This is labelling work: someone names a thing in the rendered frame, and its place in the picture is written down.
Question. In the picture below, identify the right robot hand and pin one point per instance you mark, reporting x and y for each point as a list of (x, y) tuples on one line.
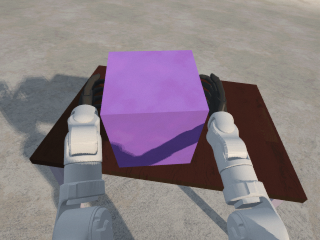
[(216, 96)]

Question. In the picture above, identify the robot right forearm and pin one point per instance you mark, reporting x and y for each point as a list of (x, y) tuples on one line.
[(241, 186)]

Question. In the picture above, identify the carton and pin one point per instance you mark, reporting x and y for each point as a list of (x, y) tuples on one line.
[(153, 107)]

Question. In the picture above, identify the left robot upper arm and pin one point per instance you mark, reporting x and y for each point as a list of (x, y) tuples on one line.
[(87, 223)]

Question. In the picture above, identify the left robot hand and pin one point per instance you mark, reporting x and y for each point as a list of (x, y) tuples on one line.
[(87, 96)]

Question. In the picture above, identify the robot left forearm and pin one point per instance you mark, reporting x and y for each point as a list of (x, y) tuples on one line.
[(82, 161)]

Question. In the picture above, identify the right robot upper arm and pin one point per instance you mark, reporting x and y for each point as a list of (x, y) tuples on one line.
[(255, 224)]

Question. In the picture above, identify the table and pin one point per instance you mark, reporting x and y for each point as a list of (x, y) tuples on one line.
[(244, 102)]

